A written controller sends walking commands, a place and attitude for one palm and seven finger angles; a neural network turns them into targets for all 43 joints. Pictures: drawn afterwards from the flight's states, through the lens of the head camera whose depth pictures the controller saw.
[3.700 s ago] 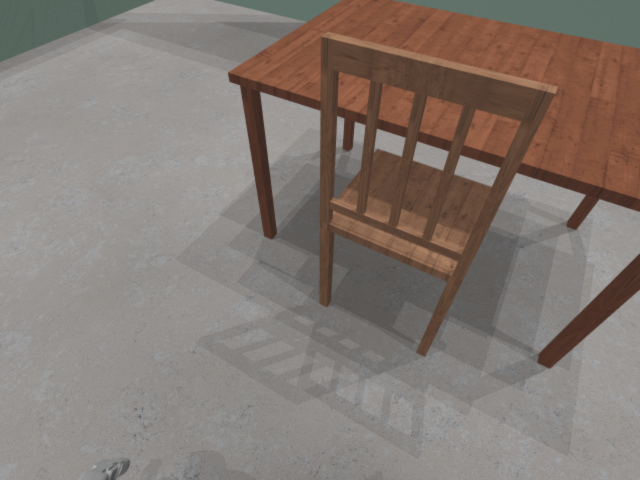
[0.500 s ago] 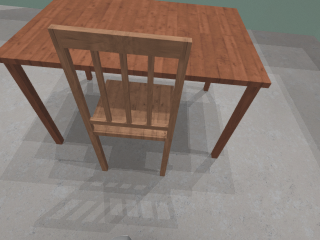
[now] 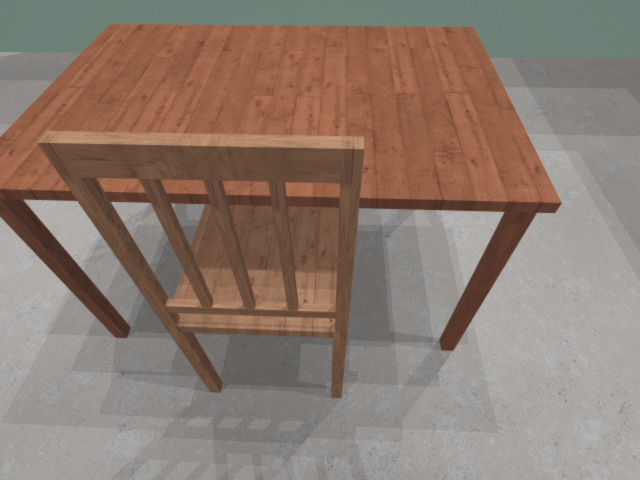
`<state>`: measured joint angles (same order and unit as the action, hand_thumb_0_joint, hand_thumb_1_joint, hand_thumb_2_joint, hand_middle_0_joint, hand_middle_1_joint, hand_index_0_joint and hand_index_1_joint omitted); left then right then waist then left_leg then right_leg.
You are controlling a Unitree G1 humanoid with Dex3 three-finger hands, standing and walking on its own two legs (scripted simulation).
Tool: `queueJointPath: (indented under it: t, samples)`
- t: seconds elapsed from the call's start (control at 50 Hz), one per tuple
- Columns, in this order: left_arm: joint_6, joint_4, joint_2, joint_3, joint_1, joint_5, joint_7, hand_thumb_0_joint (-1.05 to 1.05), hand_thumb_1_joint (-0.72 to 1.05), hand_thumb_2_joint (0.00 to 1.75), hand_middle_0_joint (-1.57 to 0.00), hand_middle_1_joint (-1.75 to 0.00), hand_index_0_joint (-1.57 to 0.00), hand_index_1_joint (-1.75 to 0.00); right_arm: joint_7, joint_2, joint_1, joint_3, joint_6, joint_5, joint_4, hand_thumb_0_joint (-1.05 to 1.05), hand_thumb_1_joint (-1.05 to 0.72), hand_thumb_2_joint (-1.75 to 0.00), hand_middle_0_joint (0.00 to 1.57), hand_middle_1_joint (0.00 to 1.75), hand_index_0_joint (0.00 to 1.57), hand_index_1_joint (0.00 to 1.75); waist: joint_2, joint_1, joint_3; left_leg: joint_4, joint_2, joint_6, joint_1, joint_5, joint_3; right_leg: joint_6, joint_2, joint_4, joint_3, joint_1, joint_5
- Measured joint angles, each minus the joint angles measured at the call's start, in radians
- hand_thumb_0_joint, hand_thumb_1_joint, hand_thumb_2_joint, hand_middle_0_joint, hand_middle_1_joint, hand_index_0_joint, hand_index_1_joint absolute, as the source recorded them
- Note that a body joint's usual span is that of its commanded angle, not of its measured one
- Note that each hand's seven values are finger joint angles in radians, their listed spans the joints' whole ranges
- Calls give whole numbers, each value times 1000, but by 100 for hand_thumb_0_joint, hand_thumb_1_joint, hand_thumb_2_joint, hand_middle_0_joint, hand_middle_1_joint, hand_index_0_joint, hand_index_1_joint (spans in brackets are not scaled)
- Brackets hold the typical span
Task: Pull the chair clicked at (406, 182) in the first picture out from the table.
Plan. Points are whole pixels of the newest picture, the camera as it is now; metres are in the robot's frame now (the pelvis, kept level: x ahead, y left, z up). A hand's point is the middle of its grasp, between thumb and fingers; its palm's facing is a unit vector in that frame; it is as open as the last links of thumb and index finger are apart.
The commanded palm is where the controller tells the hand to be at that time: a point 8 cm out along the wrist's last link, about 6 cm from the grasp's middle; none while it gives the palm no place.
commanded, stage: come to a stop and stand still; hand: left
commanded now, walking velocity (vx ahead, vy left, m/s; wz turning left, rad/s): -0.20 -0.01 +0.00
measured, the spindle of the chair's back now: (234, 253) +0.47 +0.17 -0.06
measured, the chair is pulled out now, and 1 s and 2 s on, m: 0.00 0.00 0.00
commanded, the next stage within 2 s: look again from close up in 1.06 s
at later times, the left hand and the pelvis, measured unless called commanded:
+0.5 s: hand out of the picture -0.02 +0.20 -0.17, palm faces +0.01 -0.96 -0.27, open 7.3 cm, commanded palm none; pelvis -0.05 +0.01 -0.01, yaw +0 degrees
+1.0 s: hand out of the picture -0.09 +0.17 -0.17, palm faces +0.01 -0.98 -0.18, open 7.3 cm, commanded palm none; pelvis -0.09 +0.00 +0.00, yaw +0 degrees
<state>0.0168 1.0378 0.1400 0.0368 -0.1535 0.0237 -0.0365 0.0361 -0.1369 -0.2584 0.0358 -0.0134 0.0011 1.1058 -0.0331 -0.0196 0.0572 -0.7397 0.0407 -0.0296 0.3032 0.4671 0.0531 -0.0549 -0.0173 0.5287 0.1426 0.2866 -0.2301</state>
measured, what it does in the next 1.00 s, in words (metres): steps on the spot: left foot, then right foot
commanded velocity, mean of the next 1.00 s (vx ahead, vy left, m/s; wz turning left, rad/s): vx -0.01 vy -0.01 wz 0.00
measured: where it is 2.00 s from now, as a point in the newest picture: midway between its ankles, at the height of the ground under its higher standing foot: outside the picture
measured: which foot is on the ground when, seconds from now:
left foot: up 0.00-0.06, down 0.08-1.00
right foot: down 0.00-0.12, up 0.14-0.36, down 0.38-1.00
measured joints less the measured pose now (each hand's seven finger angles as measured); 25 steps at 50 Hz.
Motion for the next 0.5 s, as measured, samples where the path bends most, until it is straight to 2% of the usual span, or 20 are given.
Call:
queueJointPath:
  t: [0.06, 0.1, 0.14, 0.16, 0.2, 0.24, 0.28, 0.32, 0.38, 0.44, 0.5]
  samples:
    - [-21, -6, 6, 6, 9, 0, -1, 0, 93, 90, -20, -30, -20, -30, 3, -8, 26, 9, -14, 6, -17, 1, -93, -90, 20, 30, 19, 30, 13, 8, 14, 75, -2, -7, 0, -78, 2, 11, -5, 11, 0, 0, -7]
    - [-33, -10, 14, 11, 8, -3, 0, 0, 93, 90, -20, -30, -20, -30, -1, -14, 37, 13, -12, 9, -30, 1, -93, -90, 20, 30, 19, 30, 27, 12, 25, 150, -1, 6, -21, -207, 12, 23, -10, 41, -5, 9, -21]
    - [-49, -9, 29, 16, 4, -6, 1, 0, 92, 90, -20, -30, -20, -30, -3, -9, 44, 11, -8, 14, -41, 1, -93, -90, 20, 30, 19, 30, 59, 21, 31, 156, -16, 40, -31, -211, 32, 36, -24, 75, -25, 18, -44]
    - [-57, -9, 36, 16, 1, -7, 0, 0, 92, 90, -20, -30, -20, -30, -2, -7, 45, 9, -5, 17, -48, 1, -93, -90, 20, 30, 19, 30, 68, 23, 29, 165, -20, 53, -34, -200, 37, 42, -20, 124, -45, 33, -106]
    - [-67, -7, 45, 19, -3, -7, -1, 1, 92, 90, -20, -30, -20, -30, 4, -3, 52, 2, 1, 21, -58, 0, -92, -90, 20, 30, 19, 30, 75, 24, 27, 194, -23, 64, -37, -204, 39, 48, -1, 253, -92, 65, -205]
    - [-68, -5, 49, 19, -7, -7, 0, 1, 92, 90, -20, -30, -20, -30, 8, -2, 64, -1, 2, 24, -62, 0, -92, -90, 20, 30, 20, 30, 71, 25, 28, 224, -21, 66, -38, -228, 34, 54, 13, 324, -117, 72, -238]
    - [-66, -3, 50, 16, -16, -7, 2, 1, 92, 90, -20, -30, -20, -30, 8, -8, 77, 0, 1, 25, -64, 0, -92, -90, 20, 30, 20, 30, 63, 28, 27, 250, -20, 65, -37, -252, 32, 62, 12, 307, -122, 49, -243]
    - [-62, 2, 48, 9, -28, -7, 3, 1, 92, 90, -20, -30, -20, -30, 3, -16, 88, 2, 2, 23, -65, 0, -92, -90, 20, 30, 20, 30, 53, 29, 21, 266, -20, 62, -34, -269, 30, 66, 6, 221, -118, 3, -223]
    - [-29, -21, 51, -13, -80, -2, -8, 1, 91, 90, -20, -30, -20, -30, -16, -35, 85, 4, 4, 11, -108, 0, -92, -90, 20, 30, 20, 30, 46, 36, -9, 170, -18, 51, 46, -238, 44, 45, -11, 40, -151, -47, -72]
    - [-18, -19, 34, -30, -104, 2, -7, 1, 91, 90, -20, -30, -20, -30, -26, -57, 85, 6, 15, 10, -148, 0, -92, -90, 20, 30, 20, 30, -1, 13, 9, 123, -7, 46, 52, -242, 32, 64, -2, 99, -143, -41, -132]
    - [-25, -33, 27, -36, -126, 0, -7, 1, 91, 90, -20, -30, -20, -30, -29, -63, 57, -3, 12, 10, -159, 0, -91, -90, 20, 30, 20, 30, -24, 7, -2, 110, -8, 45, 40, -229, 17, 67, 0, 117, -129, -56, -139]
